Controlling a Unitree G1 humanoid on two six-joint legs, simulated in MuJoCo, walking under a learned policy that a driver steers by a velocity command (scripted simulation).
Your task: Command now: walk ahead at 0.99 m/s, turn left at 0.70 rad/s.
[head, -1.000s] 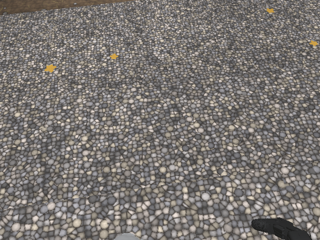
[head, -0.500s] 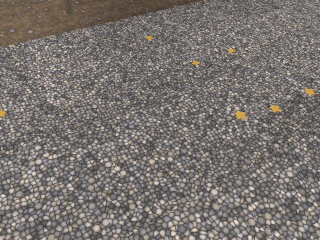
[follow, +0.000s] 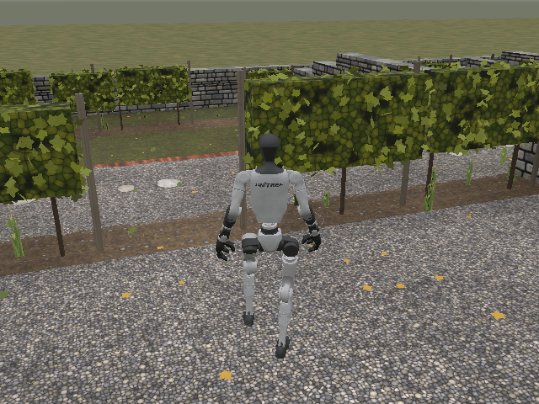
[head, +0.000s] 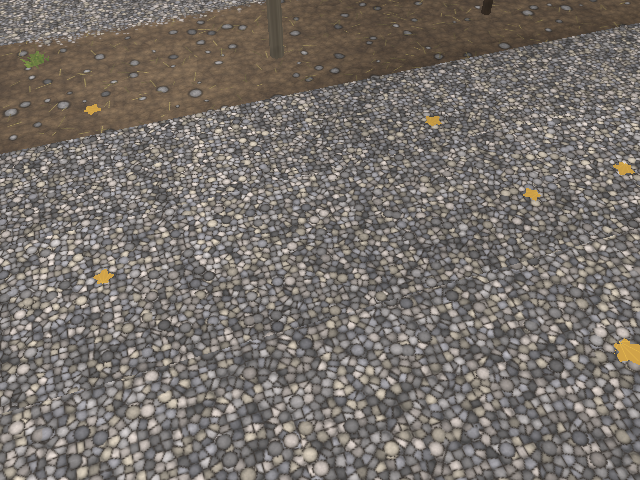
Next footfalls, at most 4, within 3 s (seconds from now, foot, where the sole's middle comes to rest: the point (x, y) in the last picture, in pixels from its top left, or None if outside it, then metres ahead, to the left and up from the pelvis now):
0.26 left None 0.34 0.05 -0.94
0.56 right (350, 391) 0.78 -0.03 -0.94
0.96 left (208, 372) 0.83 0.34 -0.94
1.36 right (176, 296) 1.20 0.52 -1.12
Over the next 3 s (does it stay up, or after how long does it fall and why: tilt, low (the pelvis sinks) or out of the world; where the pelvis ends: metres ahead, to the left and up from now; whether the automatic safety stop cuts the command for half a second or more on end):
stays up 2.58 0.86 -0.71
